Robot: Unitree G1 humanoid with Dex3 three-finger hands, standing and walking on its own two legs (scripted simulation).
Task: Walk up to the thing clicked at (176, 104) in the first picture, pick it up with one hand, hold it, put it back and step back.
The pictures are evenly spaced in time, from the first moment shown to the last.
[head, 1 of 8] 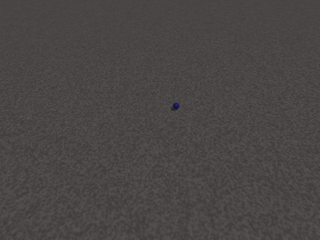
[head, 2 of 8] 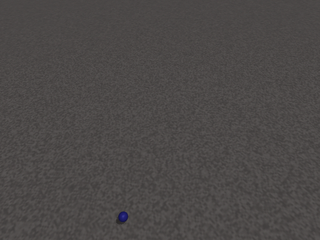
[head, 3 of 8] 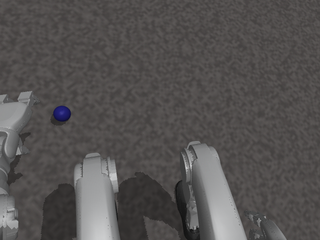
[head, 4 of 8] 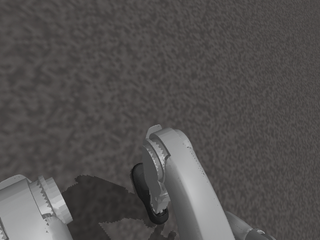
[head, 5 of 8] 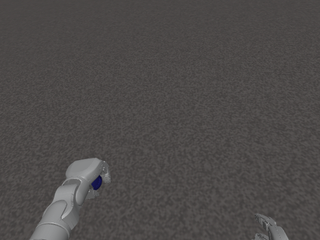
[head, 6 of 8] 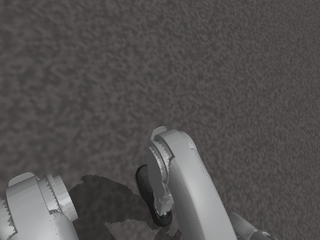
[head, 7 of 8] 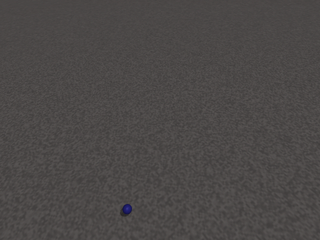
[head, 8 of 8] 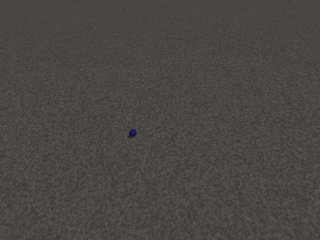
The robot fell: no
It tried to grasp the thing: yes
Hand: left
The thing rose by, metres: 0.69
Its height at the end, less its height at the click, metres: +0.00
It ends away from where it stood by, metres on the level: 0.01
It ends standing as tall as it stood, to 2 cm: yes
